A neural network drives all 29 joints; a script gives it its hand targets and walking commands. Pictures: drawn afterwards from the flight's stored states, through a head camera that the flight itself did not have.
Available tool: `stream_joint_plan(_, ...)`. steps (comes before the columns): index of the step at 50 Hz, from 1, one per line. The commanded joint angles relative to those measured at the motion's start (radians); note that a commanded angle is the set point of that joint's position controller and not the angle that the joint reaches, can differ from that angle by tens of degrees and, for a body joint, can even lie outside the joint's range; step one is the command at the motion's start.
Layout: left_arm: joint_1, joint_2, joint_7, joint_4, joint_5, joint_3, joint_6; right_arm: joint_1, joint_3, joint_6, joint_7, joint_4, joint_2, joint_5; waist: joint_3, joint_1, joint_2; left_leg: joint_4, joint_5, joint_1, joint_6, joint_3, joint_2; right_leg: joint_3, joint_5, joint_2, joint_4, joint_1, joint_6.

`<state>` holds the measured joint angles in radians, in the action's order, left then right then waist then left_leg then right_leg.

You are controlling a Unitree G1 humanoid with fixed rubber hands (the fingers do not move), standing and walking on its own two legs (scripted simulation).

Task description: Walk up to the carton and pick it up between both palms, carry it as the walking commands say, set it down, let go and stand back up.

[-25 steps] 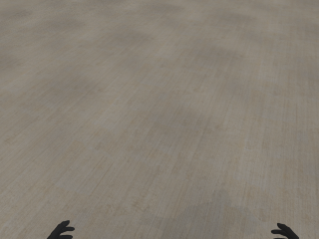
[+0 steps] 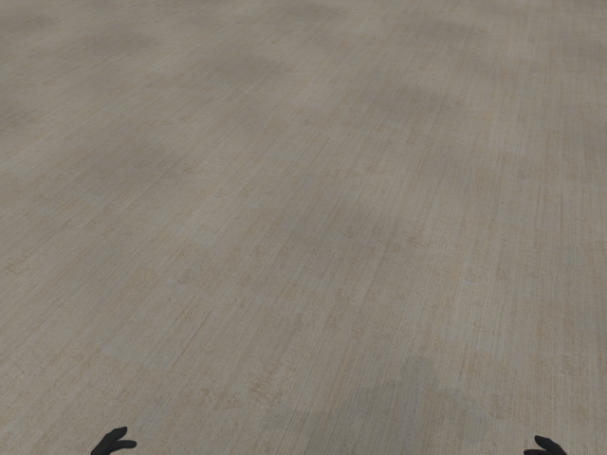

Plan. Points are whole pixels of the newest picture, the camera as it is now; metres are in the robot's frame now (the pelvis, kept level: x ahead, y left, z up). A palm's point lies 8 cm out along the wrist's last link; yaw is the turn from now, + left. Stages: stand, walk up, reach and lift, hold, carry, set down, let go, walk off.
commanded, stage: walk up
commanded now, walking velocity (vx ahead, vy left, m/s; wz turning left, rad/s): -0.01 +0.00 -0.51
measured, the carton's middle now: out of the picture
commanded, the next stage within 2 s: none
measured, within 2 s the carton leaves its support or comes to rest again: neither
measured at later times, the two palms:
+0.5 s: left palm (195, 447) +0.15 +0.19 -0.11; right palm out of the picture -0.01 -0.33 -0.14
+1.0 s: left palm (251, 365) +0.26 +0.12 -0.12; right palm out of the picture -0.15 -0.22 -0.12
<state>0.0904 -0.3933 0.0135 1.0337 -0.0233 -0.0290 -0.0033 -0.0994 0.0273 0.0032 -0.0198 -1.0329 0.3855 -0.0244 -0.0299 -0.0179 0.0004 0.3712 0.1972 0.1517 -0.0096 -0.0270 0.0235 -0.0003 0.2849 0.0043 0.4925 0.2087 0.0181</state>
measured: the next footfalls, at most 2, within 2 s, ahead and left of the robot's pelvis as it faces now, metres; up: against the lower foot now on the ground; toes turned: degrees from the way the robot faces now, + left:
right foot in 0.20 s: +0.05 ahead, -0.16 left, +0.00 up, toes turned -14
left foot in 0.66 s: +0.05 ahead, +0.08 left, +0.00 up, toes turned -19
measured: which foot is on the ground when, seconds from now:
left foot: down 0.00-0.18, up 0.20-0.64, down 0.66-1.00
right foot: up 0.00-0.18, down 0.20-0.64, up 0.66-1.00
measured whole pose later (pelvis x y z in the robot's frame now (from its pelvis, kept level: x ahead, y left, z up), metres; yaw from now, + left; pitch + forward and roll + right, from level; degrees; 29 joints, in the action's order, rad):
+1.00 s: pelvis -0.01 +0.00 +0.00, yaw -34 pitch +1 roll -3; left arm 0.08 -0.27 0.03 0.79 -0.03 -0.08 -0.09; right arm -0.33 0.03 -0.01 -0.04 -0.87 0.23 -0.02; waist -0.05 0.06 -0.01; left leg 0.51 0.32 0.21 0.02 -0.23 0.13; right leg -0.03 0.47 0.02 0.85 0.40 0.09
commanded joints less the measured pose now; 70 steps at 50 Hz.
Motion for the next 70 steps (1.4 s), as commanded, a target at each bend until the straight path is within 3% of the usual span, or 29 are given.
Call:
stream_joint_plan(1,-0.026,-0.052,0.007,-0.084,-0.003,-0.033,-0.034,-0.062,0.055,-0.033,-0.030,0.056,0.178,-0.019,-0.006,0.030,-0.247,-0.070,-0.371,-0.017,0.147,0.184,0.388,-0.003,0.259,0.026,0.483,0.274,0.032)
stream_joint_plan(2,-0.013,-0.052,0.007,-0.096,0.004,-0.032,-0.039,-0.033,0.051,-0.036,-0.031,0.072,0.163,-0.019,0.019,0.013,-0.160,-0.023,-0.473,-0.019,0.130,0.114,0.369,0.024,0.256,0.044,0.485,0.256,0.025)
stream_joint_plan(3,0.011,-0.042,0.003,-0.102,0.009,-0.027,-0.039,-0.002,0.046,-0.039,-0.030,0.091,0.140,-0.022,0.032,-0.005,-0.144,0.021,-0.487,-0.025,0.104,0.057,0.343,0.016,0.227,0.055,0.444,0.245,0.032)
stream_joint_plan(7,0.065,-0.005,0.011,-0.139,0.014,-0.017,-0.058,-0.005,0.061,-0.044,-0.021,0.135,0.124,-0.022,0.051,-0.034,-0.200,0.056,-0.248,0.048,0.084,0.002,0.312,-0.073,0.107,0.035,0.175,0.096,0.024)
stream_joint_plan(9,0.139,-0.030,0.007,-0.129,0.009,-0.024,-0.043,-0.019,0.055,-0.054,-0.013,0.152,0.091,-0.021,0.058,-0.070,-0.100,0.206,-0.078,0.118,0.049,-0.068,0.251,-0.086,-0.062,0.046,-0.039,-0.017,0.004)
stream_joint_plan(10,0.170,-0.105,0.002,-0.133,0.001,-0.041,-0.029,-0.049,0.046,-0.056,-0.006,0.171,0.030,-0.019,0.056,-0.074,0.176,0.467,0.285,0.276,0.004,-0.147,0.115,0.190,-0.225,0.245,-0.186,-0.085,-0.054)
stream_joint_plan(11,0.188,-0.209,-0.004,-0.156,-0.006,-0.066,-0.023,-0.014,0.020,-0.064,-0.010,0.211,-0.012,-0.015,0.084,-0.089,0.345,0.675,0.468,0.454,-0.052,-0.046,0.009,0.568,-0.399,0.428,-0.257,-0.086,-0.153)
stream_joint_plan(13,0.142,-0.151,-0.019,-0.157,0.002,-0.059,-0.027,-0.014,0.036,-0.062,-0.018,0.191,0.027,-0.009,0.103,-0.046,0.172,0.754,0.388,0.438,-0.057,0.058,0.065,0.442,-0.395,0.346,-0.200,-0.077,-0.194)
stream_joint_plan(16,0.067,-0.048,-0.034,-0.174,0.007,-0.044,-0.030,-0.081,0.040,-0.058,-0.015,0.156,0.009,0.003,0.117,-0.003,0.140,0.726,0.228,0.385,-0.064,0.043,0.057,0.282,-0.395,0.223,-0.149,-0.053,-0.140)
stream_joint_plan(26,0.090,-0.034,-0.023,-0.199,0.003,-0.060,-0.048,-0.131,0.030,-0.048,-0.013,0.182,-0.040,0.018,0.084,0.010,0.181,0.449,0.202,0.274,-0.053,-0.002,-0.006,0.377,-0.137,0.210,-0.230,0.019,-0.136)
stream_joint_plan(31,0.047,-0.030,-0.017,-0.222,0.008,-0.071,-0.054,-0.267,0.027,-0.025,-0.024,0.172,-0.049,0.024,0.101,0.076,0.157,0.125,0.105,0.035,-0.019,-0.054,-0.011,0.357,-0.140,0.140,-0.164,0.108,-0.072)
stream_joint_plan(32,0.039,0.002,-0.016,-0.236,0.010,-0.059,-0.050,-0.303,0.034,-0.019,-0.029,0.167,-0.010,0.021,0.080,0.100,0.057,-0.045,0.098,-0.037,0.001,-0.003,0.069,0.276,-0.068,0.067,-0.069,0.183,-0.023)
stream_joint_plan(33,0.076,0.069,-0.017,-0.252,-0.003,-0.040,-0.046,-0.302,0.046,-0.018,-0.033,0.172,0.081,0.004,0.055,0.104,-0.202,-0.174,0.202,-0.075,0.040,0.248,0.280,0.180,0.075,-0.035,0.177,0.313,0.000)
stream_joint_plan(34,0.049,0.079,-0.018,-0.315,-0.033,-0.056,-0.044,-0.224,0.059,-0.018,-0.033,0.221,0.139,-0.013,0.018,0.062,-0.318,-0.241,0.150,0.059,0.126,0.410,0.492,0.033,0.289,-0.060,0.377,0.396,0.026)
stream_joint_plan(35,0.009,0.042,-0.019,-0.310,-0.016,-0.076,-0.052,-0.182,0.057,-0.017,-0.028,0.220,0.118,-0.009,-0.037,0.061,-0.211,-0.226,0.116,0.146,0.171,0.378,0.482,0.052,0.274,-0.007,0.501,0.391,0.029)
stream_joint_plan(36,0.019,0.035,-0.010,-0.305,-0.011,-0.077,-0.060,-0.157,0.043,-0.014,-0.025,0.221,0.081,-0.004,-0.053,0.038,-0.109,-0.177,0.051,0.185,0.153,0.270,0.416,0.075,0.205,0.000,0.575,0.369,0.028)
stream_joint_plan(37,0.045,0.041,0.000,-0.297,-0.005,-0.069,-0.063,-0.134,0.030,-0.010,-0.027,0.219,0.050,-0.001,-0.050,0.022,-0.089,-0.130,-0.038,0.166,0.125,0.170,0.353,0.076,0.138,-0.004,0.620,0.368,0.032)
stream_joint_plan(39,0.065,0.053,0.011,-0.292,0.002,-0.055,-0.065,-0.155,0.024,-0.002,-0.030,0.215,0.026,-0.001,-0.028,0.027,-0.143,-0.072,-0.217,0.061,0.090,0.056,0.295,0.043,0.097,-0.006,0.591,0.393,0.054)
stream_joint_plan(42,0.011,0.069,0.015,-0.316,0.012,-0.039,-0.070,-0.246,0.030,-0.002,-0.027,0.196,0.030,0.001,0.011,0.057,-0.192,0.006,-0.495,-0.080,0.085,-0.007,0.299,0.000,0.129,-0.005,0.478,0.402,0.066)
stream_joint_plan(43,-0.036,0.063,0.015,-0.314,-0.008,-0.065,-0.067,-0.285,0.028,0.001,-0.026,0.189,0.009,0.011,0.072,0.068,-0.183,0.030,-0.584,-0.108,0.036,0.011,0.275,-0.029,0.144,-0.006,0.472,0.339,0.077)
stream_joint_plan(46,-0.042,0.072,0.017,-0.315,-0.007,-0.056,-0.073,-0.285,0.041,-0.004,-0.028,0.198,0.023,0.010,0.083,0.077,-0.243,0.046,-0.635,-0.146,0.059,-0.015,0.299,-0.046,0.181,0.000,0.417,0.321,0.078)
stream_joint_plan(52,-0.039,0.075,0.012,-0.294,0.001,-0.062,-0.057,-0.267,0.059,-0.017,-0.018,0.201,0.019,0.000,0.058,0.077,-0.217,0.062,-0.559,-0.122,0.111,-0.025,0.350,-0.084,0.206,0.000,0.236,0.208,0.065)
stream_joint_plan(55,0.071,0.020,0.002,-0.253,-0.009,-0.077,-0.035,-0.212,0.057,-0.024,-0.008,0.221,0.007,0.009,0.084,-0.001,-0.135,0.193,-0.440,0.019,0.051,-0.106,0.301,-0.087,0.029,0.010,-0.026,-0.042,0.014)
stream_joint_plan(56,0.140,-0.040,0.006,-0.241,-0.015,-0.070,-0.026,-0.205,0.057,-0.022,-0.004,0.247,0.004,0.021,0.099,-0.037,0.006,0.367,-0.317,0.138,0.013,-0.158,0.227,0.033,-0.181,0.100,-0.098,-0.172,-0.038)
stream_joint_plan(57,0.193,-0.155,-0.002,-0.250,-0.025,-0.098,-0.013,-0.163,0.034,-0.029,0.003,0.304,-0.048,0.024,0.065,-0.068,0.336,0.601,0.415,0.496,-0.043,-0.130,0.077,0.435,-0.662,0.383,-0.094,-0.285,-0.135)
stream_joint_plan(58,0.211,-0.166,-0.011,-0.241,-0.007,-0.111,-0.009,-0.136,0.036,-0.054,-0.009,0.304,-0.045,0.029,0.081,-0.052,0.280,0.738,0.543,0.494,-0.062,0.008,0.081,0.482,-0.838,0.441,-0.096,-0.194,-0.224)
stream_joint_plan(60,0.092,-0.082,-0.023,-0.263,-0.012,-0.091,-0.021,-0.142,0.035,-0.057,-0.009,0.281,-0.032,0.017,0.055,-0.005,0.156,0.764,0.396,0.416,-0.070,0.045,0.092,0.315,-0.633,0.310,-0.099,-0.090,-0.212)
stream_joint_plan(63,0.052,-0.036,-0.029,-0.270,-0.015,-0.072,-0.024,-0.132,0.040,-0.067,0.003,0.273,-0.014,0.014,0.051,0.023,0.161,0.745,0.257,0.355,-0.079,0.025,0.060,0.225,-0.572,0.209,-0.096,-0.025,-0.162)
stream_joint_plan(70,0.163,-0.061,-0.028,-0.257,-0.020,-0.071,-0.023,-0.017,0.024,-0.068,0.002,0.313,-0.028,0.019,0.051,-0.018,0.164,0.524,0.248,0.320,-0.078,0.020,0.007,0.338,-0.515,0.213,-0.118,-0.042,-0.180)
